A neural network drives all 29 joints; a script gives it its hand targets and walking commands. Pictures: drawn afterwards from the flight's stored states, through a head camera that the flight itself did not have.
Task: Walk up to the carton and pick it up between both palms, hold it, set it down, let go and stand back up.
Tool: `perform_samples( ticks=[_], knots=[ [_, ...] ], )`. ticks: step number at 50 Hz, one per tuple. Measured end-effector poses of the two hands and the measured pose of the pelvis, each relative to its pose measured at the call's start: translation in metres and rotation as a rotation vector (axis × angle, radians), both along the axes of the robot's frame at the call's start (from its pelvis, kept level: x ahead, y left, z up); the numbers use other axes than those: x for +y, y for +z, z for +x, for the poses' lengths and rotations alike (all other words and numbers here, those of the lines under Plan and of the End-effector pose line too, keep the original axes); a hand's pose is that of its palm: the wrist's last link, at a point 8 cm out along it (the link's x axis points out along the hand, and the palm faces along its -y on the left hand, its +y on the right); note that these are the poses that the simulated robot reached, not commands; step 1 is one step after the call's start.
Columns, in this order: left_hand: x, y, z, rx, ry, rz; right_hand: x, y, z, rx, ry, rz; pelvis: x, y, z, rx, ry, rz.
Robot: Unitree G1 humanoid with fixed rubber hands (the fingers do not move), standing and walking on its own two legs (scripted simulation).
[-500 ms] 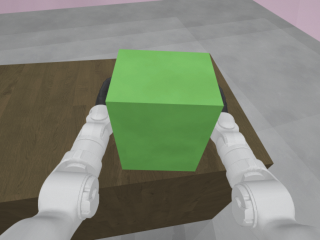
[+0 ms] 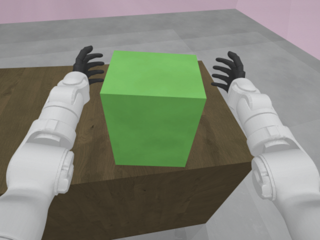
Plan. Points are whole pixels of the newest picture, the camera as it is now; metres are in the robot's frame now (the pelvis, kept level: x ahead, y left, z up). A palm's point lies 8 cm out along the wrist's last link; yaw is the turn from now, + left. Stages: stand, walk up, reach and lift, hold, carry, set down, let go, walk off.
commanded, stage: set down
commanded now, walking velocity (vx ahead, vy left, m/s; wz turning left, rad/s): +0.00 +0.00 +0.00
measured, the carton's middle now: (152, 114) +0.43 +0.03 +0.09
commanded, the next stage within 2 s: none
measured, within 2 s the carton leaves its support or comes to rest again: neither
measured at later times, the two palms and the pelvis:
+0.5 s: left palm (68, 67) +0.43 +0.23 +0.22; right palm (243, 73) +0.43 -0.17 +0.23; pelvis +0.01 +0.00 +0.00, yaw +0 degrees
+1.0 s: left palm (62, 116) +0.35 +0.23 +0.15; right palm (240, 121) +0.36 -0.17 +0.15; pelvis +0.00 +0.01 +0.00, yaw +0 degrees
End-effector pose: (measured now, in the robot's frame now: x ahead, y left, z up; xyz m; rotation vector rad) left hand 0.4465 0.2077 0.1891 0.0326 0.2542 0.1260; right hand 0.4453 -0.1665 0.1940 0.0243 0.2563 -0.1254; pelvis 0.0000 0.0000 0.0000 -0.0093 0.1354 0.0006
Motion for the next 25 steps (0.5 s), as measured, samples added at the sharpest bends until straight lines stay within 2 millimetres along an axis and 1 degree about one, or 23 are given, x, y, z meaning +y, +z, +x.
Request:
perform_samples(
  ticks=[5, 11, 18, 22, 25],
  knots=[
    [0.001, 0.017, 0.003, -0.011, 0.004, -0.004, 0.006, 0.011, 0.002, -0.01, 0.01, 0.003, -0.002, 0.001, 0.001, 0.001, 0.005, 0.003],
    [0.006, 0.03, 0.002, -0.022, -0.003, -0.004, 0.01, 0.024, 0.002, -0.03, 0.008, 0.01, -0.002, 0.003, 0.004, -0.025, 0.012, 0.0],
    [0.013, 0.035, -0.004, -0.02, -0.005, 0.002, 0.005, 0.032, -0.002, -0.031, 0.009, 0.025, -0.001, 0.004, 0.008, -0.055, 0.013, -0.003],
    [0.015, 0.037, -0.011, -0.024, -0.012, -0.001, 0.001, 0.036, -0.008, -0.052, 0.019, 0.027, 0.0, 0.004, 0.011, -0.073, 0.01, -0.004],
    [0.017, 0.035, -0.016, -0.012, -0.012, -0.005, -0.003, 0.036, -0.013, -0.05, 0.018, 0.023, 0.001, 0.005, 0.011, -0.09, 0.008, -0.004]
  ],
)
